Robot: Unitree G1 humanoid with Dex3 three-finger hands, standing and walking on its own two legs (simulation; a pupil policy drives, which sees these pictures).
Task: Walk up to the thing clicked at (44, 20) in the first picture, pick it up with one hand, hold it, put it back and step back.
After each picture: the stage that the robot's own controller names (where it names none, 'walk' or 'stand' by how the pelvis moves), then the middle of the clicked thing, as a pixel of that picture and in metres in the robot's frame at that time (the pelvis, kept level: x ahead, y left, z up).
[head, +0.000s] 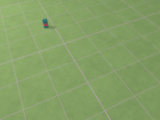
stand; (45, 23) +1.76 +0.49 -0.72
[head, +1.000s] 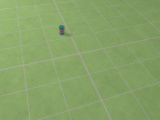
walk; (61, 30) +1.66 +0.22 -0.70
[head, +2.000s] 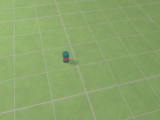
walk; (65, 57) +1.09 +0.15 -0.71
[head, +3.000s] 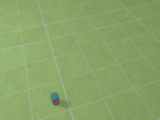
walk; (55, 99) +0.64 +0.24 -0.71
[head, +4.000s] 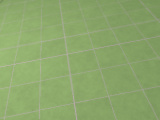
walk; out of the picture +0.42 +0.26 -0.71
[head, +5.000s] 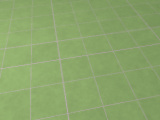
stand; out of the picture +0.33 +0.21 -0.72
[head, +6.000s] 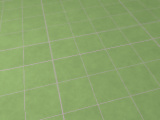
stand; out of the picture +0.32 +0.24 -0.73
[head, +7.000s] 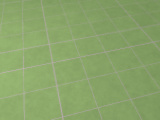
stand; out of the picture +0.31 +0.23 -0.73
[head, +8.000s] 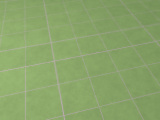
stand; out of the picture +0.31 +0.23 -0.73
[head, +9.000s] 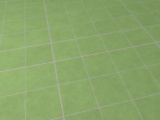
stand; out of the picture +0.30 +0.23 -0.73
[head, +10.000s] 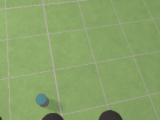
go down; (42, 100) +0.36 +0.21 -0.55
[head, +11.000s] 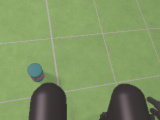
go down; (36, 73) +0.41 +0.23 -0.32
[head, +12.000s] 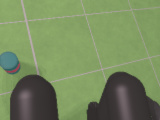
close in; (10, 63) +0.40 +0.25 -0.26
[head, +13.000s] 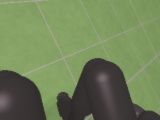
close; out of the picture +0.40 +0.27 -0.22
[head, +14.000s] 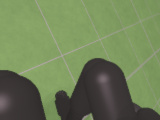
lift; out of the picture +0.38 +0.28 -0.22
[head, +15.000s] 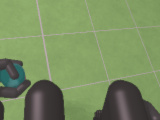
lift; (14, 79) +0.32 +0.25 -0.09
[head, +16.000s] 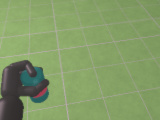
hold; (36, 85) +0.33 +0.17 +0.04
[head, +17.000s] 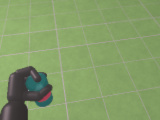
hold; (40, 90) +0.32 +0.16 +0.00
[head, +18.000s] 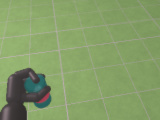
hold; (39, 92) +0.32 +0.17 +0.00
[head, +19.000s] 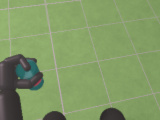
crouch; (31, 76) +0.38 +0.19 -0.07
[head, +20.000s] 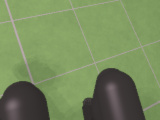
lower; out of the picture +0.44 +0.27 -0.14
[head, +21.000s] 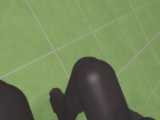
lower; out of the picture +0.42 +0.29 -0.23
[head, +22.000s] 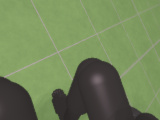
lower; out of the picture +0.41 +0.29 -0.23
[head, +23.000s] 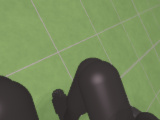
lower; out of the picture +0.41 +0.29 -0.22
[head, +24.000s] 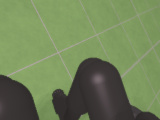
lower; out of the picture +0.41 +0.29 -0.22
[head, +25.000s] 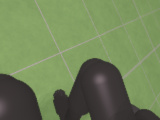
open; out of the picture +0.40 +0.28 -0.23
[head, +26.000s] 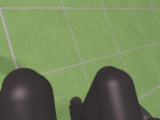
stand; out of the picture +0.40 +0.26 -0.24
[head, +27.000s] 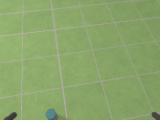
stand; (51, 115) +0.37 +0.20 -0.60
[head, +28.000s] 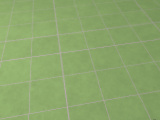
stand; out of the picture +0.36 +0.20 -0.67
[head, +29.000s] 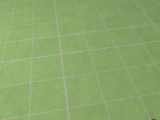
stand; out of the picture +0.36 +0.20 -0.67
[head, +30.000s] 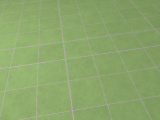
stand; out of the picture +0.38 +0.20 -0.72
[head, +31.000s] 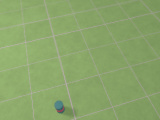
walk; (59, 107) +0.48 +0.23 -0.70
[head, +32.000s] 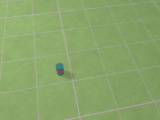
walk; (60, 69) +0.78 +0.18 -0.70
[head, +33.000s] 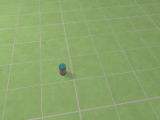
stand; (62, 69) +0.95 +0.21 -0.71
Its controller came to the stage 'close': yes
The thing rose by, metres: 0.71
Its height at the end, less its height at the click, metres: +0.00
